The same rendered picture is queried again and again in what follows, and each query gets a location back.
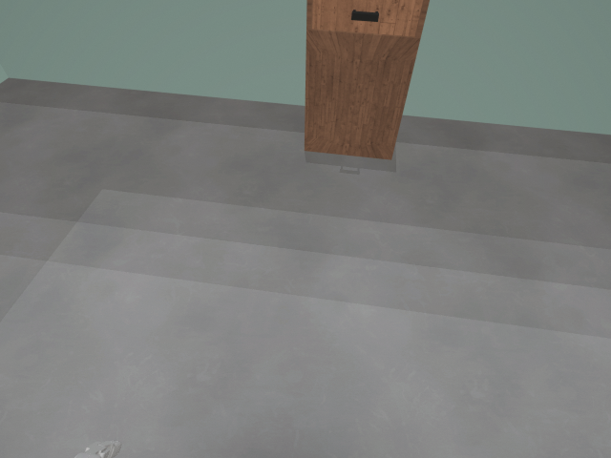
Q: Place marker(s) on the drawer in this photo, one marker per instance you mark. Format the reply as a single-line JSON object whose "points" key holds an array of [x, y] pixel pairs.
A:
{"points": [[396, 17]]}

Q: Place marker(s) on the handle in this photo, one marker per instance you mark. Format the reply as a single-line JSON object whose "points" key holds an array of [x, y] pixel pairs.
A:
{"points": [[365, 16]]}

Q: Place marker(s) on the cabinet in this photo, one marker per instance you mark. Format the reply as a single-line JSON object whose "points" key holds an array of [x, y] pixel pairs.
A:
{"points": [[356, 85]]}

